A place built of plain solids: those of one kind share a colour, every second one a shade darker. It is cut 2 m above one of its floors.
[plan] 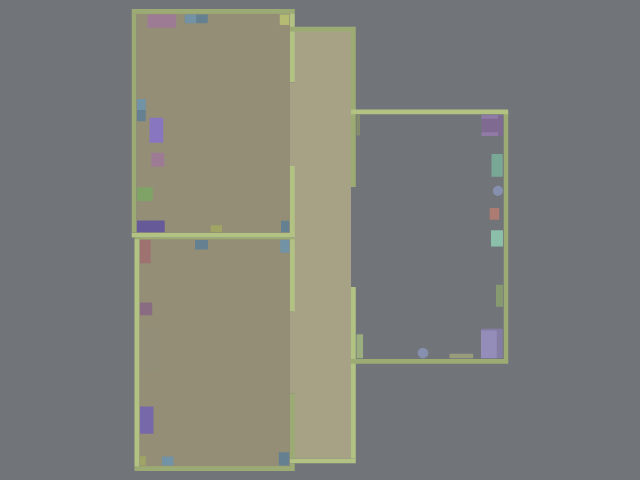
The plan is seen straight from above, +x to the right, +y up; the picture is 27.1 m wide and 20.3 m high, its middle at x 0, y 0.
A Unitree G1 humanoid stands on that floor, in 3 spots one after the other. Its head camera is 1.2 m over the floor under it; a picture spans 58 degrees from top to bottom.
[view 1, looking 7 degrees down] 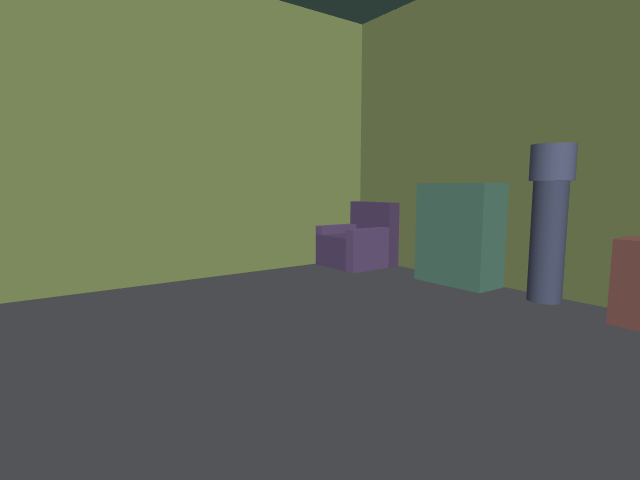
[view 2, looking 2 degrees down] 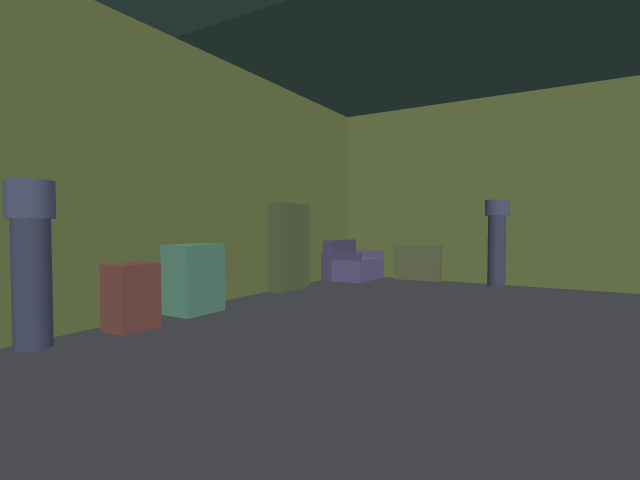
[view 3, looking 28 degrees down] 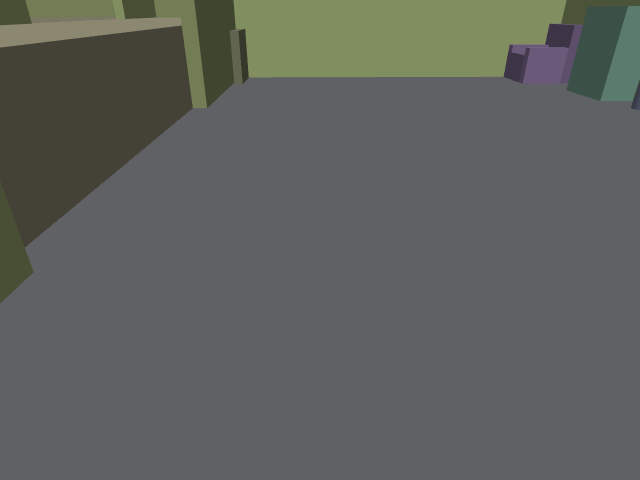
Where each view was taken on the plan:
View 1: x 2.96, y -0.15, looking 54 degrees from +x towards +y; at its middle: armchair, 6.64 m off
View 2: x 2.96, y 4.24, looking -59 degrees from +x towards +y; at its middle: wall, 9.33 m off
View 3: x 2.96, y -3.92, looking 89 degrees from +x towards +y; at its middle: ground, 2.56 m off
